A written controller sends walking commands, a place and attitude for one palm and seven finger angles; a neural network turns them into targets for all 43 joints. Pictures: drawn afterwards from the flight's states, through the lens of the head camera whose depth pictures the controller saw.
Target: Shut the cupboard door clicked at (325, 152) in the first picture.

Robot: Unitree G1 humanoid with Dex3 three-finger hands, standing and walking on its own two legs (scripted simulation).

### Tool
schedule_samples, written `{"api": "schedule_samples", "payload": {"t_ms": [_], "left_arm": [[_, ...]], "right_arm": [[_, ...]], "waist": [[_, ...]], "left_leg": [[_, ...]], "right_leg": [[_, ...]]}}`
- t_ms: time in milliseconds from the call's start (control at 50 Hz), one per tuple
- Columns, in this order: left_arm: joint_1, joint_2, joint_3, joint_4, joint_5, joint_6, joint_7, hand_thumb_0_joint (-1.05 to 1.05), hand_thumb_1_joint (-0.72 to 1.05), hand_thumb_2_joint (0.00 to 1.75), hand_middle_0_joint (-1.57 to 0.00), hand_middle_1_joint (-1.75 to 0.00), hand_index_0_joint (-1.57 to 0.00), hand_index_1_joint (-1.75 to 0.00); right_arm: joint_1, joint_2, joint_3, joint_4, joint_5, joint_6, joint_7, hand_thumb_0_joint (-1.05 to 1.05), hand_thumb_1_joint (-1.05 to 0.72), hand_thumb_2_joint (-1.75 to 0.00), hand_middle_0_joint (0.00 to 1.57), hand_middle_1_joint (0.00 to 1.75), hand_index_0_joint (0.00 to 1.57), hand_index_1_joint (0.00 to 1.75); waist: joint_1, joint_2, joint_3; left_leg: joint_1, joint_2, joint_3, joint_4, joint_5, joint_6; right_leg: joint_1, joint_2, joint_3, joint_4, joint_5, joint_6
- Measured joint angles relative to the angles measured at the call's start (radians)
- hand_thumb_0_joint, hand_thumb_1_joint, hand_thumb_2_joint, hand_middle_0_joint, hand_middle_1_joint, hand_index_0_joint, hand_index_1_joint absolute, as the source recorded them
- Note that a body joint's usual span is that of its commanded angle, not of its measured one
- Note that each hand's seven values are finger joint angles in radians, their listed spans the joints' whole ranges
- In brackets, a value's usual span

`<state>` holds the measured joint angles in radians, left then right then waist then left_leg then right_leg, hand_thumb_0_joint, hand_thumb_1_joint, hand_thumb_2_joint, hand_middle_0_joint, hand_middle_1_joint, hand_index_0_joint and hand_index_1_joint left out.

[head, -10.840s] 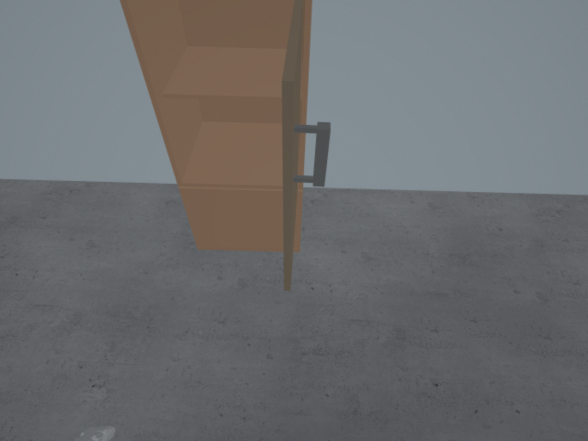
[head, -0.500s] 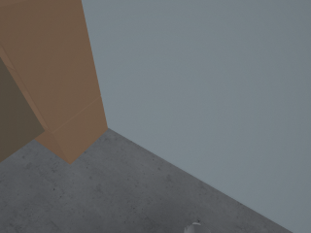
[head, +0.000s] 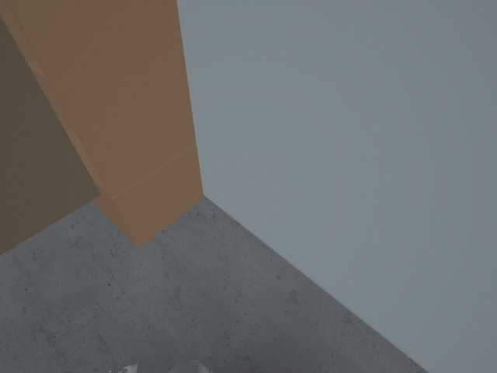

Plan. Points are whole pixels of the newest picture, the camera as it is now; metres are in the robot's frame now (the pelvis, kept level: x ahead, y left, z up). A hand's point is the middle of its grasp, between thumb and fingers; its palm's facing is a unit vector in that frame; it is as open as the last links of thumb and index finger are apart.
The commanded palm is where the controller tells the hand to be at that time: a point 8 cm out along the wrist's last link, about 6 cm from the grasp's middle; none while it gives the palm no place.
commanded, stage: turn to face it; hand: left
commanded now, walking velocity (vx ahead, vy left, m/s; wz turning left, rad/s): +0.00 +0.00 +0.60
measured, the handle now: out of the picture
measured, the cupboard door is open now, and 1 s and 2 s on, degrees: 88 88 88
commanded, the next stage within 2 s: take the last steps up to it in 1.18 s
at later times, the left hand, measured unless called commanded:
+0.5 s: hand out of the picture +0.05 +0.24 -0.15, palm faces +0.31 -0.90 -0.30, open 7.4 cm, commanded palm none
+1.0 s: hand out of the picture -0.11 +0.19 -0.18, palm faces +0.58 -0.77 -0.26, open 7.4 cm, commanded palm none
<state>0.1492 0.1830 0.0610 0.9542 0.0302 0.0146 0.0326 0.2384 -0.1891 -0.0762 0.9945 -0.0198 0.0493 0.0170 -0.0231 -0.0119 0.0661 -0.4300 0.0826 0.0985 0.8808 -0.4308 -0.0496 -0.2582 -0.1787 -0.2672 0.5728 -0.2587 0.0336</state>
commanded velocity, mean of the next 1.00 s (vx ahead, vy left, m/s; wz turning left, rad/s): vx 0.00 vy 0.00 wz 0.53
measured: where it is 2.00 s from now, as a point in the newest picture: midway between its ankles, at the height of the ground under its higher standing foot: outside the picture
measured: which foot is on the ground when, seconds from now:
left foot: up 0.00-0.04, down 0.06-0.54, up 0.56-0.92, down 0.94-1.00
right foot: down 0.00-0.06, up 0.08-0.52, down 0.54-0.94, up 0.96-1.00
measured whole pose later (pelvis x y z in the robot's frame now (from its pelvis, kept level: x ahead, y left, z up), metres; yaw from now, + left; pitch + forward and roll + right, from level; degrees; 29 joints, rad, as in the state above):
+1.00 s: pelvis -0.01 +0.00 +0.00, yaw +34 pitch +0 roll +1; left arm 0.25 0.25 0.06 0.94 0.01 0.05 0.02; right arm 0.09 -0.24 -0.05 0.91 -0.01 0.03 0.02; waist 0.04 -0.06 0.12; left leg -0.25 0.00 0.07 0.58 -0.32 0.02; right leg -0.33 -0.17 -0.13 0.84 -0.50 0.07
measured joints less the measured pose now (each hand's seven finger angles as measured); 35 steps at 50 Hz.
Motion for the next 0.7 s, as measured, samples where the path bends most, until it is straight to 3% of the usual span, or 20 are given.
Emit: {"api": "schedule_samples", "payload": {"t_ms": [60, 80, 120, 160, 220, 320, 440, 520, 540, 600, 660, 700], "left_arm": [[0.024, 0.029, 0.009, -0.012, -0.006, 0.018, -0.008, 0.00, 0.92, 0.89, -0.21, -0.30, -0.21, -0.30], [0.028, 0.042, 0.014, -0.014, -0.010, 0.029, -0.010, 0.00, 0.92, 0.89, -0.21, -0.30, -0.21, -0.30], [0.027, 0.065, 0.023, -0.012, -0.011, 0.052, -0.010, 0.00, 0.92, 0.89, -0.21, -0.30, -0.21, -0.30], [0.023, 0.078, 0.030, -0.007, -0.011, 0.061, -0.012, 0.01, 0.91, 0.89, -0.20, -0.30, -0.20, -0.30], [0.028, 0.087, 0.031, -0.012, -0.011, 0.052, -0.020, 0.01, 0.91, 0.89, -0.20, -0.30, -0.20, -0.30], [0.043, 0.086, 0.021, -0.027, -0.015, 0.046, -0.017, 0.01, 0.91, 0.89, -0.20, -0.30, -0.20, -0.30], [0.023, 0.068, 0.009, -0.045, -0.023, 0.043, -0.010, 0.01, 0.91, 0.89, -0.20, -0.30, -0.20, -0.30], [0.011, 0.048, -0.005, -0.071, -0.029, 0.025, -0.008, 0.01, 0.91, 0.89, -0.20, -0.30, -0.20, -0.30], [0.016, 0.043, -0.007, -0.081, -0.026, 0.016, -0.008, 0.01, 0.91, 0.89, -0.20, -0.30, -0.20, -0.30], [0.027, 0.012, -0.020, -0.087, -0.017, 0.008, -0.005, 0.01, 0.91, 0.89, -0.21, -0.30, -0.20, -0.30], [0.051, -0.002, -0.026, -0.081, -0.014, 0.008, -0.005, 0.01, 0.90, 0.89, -0.21, -0.30, -0.21, -0.30], [0.060, -0.006, -0.029, -0.073, -0.012, 0.007, -0.005, 0.01, 0.90, 0.89, -0.21, -0.30, -0.21, -0.30]], "right_arm": [[-0.030, -0.034, -0.004, -0.051, -0.002, -0.017, 0.005, 0.01, -0.91, -0.90, 0.20, 0.30, 0.20, 0.29], [-0.043, -0.039, -0.008, -0.062, -0.003, -0.025, 0.004, 0.01, -0.91, -0.90, 0.20, 0.30, 0.20, 0.29], [-0.065, -0.042, -0.004, -0.078, -0.007, -0.037, -0.001, 0.01, -0.91, -0.90, 0.20, 0.30, 0.20, 0.29], [-0.070, -0.044, 0.003, -0.087, -0.008, -0.039, -0.010, 0.01, -0.91, -0.90, 0.20, 0.30, 0.20, 0.29], [-0.069, -0.042, 0.014, -0.087, -0.006, -0.035, -0.016, 0.01, -0.91, -0.90, 0.20, 0.30, 0.20, 0.29], [-0.067, -0.032, 0.021, -0.088, -0.003, -0.029, -0.013, 0.01, -0.91, -0.90, 0.20, 0.30, 0.20, 0.29], [-0.066, -0.023, 0.017, -0.085, -0.006, -0.014, -0.007, 0.01, -0.91, -0.90, 0.21, 0.30, 0.20, 0.30], [-0.057, -0.028, 0.008, -0.079, -0.002, 0.003, -0.004, 0.01, -0.91, -0.90, 0.21, 0.30, 0.20, 0.30], [-0.051, -0.031, 0.004, -0.079, 0.002, 0.008, -0.002, 0.01, -0.91, -0.90, 0.21, 0.30, 0.20, 0.30], [-0.053, -0.051, -0.014, -0.065, 0.000, 0.027, 0.000, 0.01, -0.91, -0.90, 0.21, 0.30, 0.20, 0.29], [-0.057, -0.064, -0.022, -0.060, -0.003, 0.033, 0.009, 0.01, -0.91, -0.90, 0.21, 0.30, 0.20, 0.29], [-0.060, -0.068, -0.024, -0.061, -0.002, 0.032, 0.013, 0.01, -0.91, -0.90, 0.20, 0.30, 0.20, 0.29]], "waist": [[0.010, -0.008, -0.008], [0.011, -0.018, -0.007], [0.014, -0.030, 0.002], [0.015, -0.029, 0.004], [0.025, -0.028, -0.001], [0.027, -0.008, -0.010], [0.009, 0.025, 0.000], [0.002, 0.050, 0.000], [0.005, 0.054, -0.005], [0.011, 0.080, 0.004], [0.009, 0.072, 0.009], [0.003, 0.061, 0.014]], "left_leg": [[0.072, -0.008, 0.007, -0.197, 0.102, 0.014], [0.055, -0.020, 0.003, -0.182, 0.113, 0.039], [0.033, -0.035, -0.005, -0.149, 0.110, 0.080], [0.042, -0.049, -0.021, -0.186, 0.131, 0.095], [0.078, -0.075, -0.043, -0.289, 0.189, 0.099], [0.113, -0.105, -0.092, -0.397, 0.252, 0.102], [0.097, -0.132, -0.168, -0.405, 0.275, 0.083], [0.060, -0.155, -0.227, -0.366, 0.275, 0.055], [0.039, -0.162, -0.237, -0.335, 0.261, 0.048], [-0.048, -0.171, -0.216, -0.065, 0.031, 0.029], [-0.108, -0.147, -0.157, 0.198, 0.025, 0.010], [-0.110, -0.119, -0.131, 0.263, 0.039, -0.004]], "right_leg": [[-0.033, -0.034, -0.019, 0.102, -0.055, 0.027], [-0.068, -0.040, 0.006, 0.177, -0.139, 0.040], [-0.150, -0.002, 0.106, 0.364, -0.252, 0.046], [-0.212, 0.039, 0.167, 0.507, -0.224, 0.047], [-0.251, 0.067, 0.205, 0.573, -0.133, 0.053], [-0.217, 0.094, 0.234, 0.474, -0.125, 0.062], [-0.131, 0.129, 0.260, 0.289, -0.180, 0.052], [-0.029, 0.153, 0.260, 0.060, -0.113, 0.036], [0.000, 0.152, 0.256, -0.014, -0.093, 0.015], [0.013, 0.144, 0.214, -0.007, -0.068, -0.034], [0.046, 0.116, 0.186, -0.039, -0.051, -0.040], [0.060, 0.097, 0.165, -0.054, -0.046, -0.039]]}}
